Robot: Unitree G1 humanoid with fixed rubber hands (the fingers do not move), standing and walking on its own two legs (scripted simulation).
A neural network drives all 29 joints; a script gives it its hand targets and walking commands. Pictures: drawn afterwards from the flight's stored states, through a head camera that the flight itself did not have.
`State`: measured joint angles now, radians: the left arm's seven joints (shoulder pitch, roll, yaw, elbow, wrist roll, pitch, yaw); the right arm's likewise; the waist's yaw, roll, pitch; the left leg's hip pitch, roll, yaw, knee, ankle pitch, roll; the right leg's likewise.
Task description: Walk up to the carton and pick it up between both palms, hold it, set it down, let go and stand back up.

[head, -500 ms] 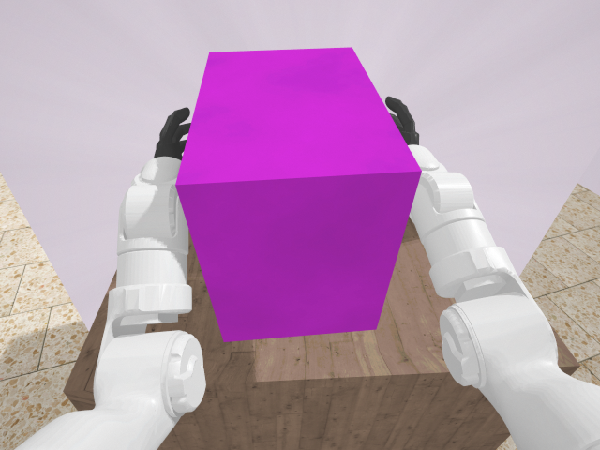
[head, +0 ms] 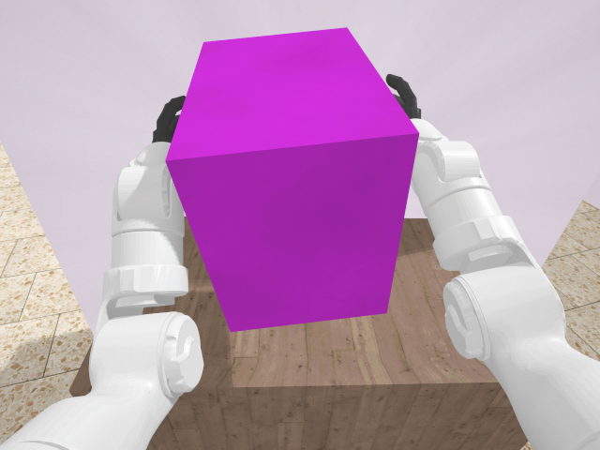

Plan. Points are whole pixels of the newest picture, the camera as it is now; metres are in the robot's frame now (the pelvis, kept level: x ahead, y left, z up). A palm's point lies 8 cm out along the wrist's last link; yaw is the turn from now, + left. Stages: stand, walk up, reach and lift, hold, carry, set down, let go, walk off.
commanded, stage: hold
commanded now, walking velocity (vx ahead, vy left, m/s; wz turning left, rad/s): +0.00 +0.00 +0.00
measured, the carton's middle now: (291, 172) +0.38 +0.00 +0.24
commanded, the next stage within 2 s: none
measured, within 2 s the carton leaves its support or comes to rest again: neither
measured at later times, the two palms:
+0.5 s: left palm (168, 144) +0.37 +0.15 +0.29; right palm (406, 121) +0.37 -0.15 +0.32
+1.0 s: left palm (171, 143) +0.37 +0.14 +0.29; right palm (409, 120) +0.37 -0.15 +0.32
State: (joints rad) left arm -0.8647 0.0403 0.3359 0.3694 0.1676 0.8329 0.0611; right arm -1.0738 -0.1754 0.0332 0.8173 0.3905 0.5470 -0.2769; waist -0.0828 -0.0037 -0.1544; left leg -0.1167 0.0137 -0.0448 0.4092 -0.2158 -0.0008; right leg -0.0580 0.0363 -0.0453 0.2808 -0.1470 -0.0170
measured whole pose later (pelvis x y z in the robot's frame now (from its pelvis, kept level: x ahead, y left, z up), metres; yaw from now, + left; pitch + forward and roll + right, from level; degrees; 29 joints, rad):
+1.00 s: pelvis +0.00 +0.00 +0.00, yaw +0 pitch -3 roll -2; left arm -0.94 0.05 0.37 0.45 0.16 0.85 0.06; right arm -1.15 -0.20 0.02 0.86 0.40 0.61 -0.29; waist -0.07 0.01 -0.19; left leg -0.16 0.01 -0.06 0.41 -0.21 0.00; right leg -0.10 0.04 -0.03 0.29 -0.14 -0.02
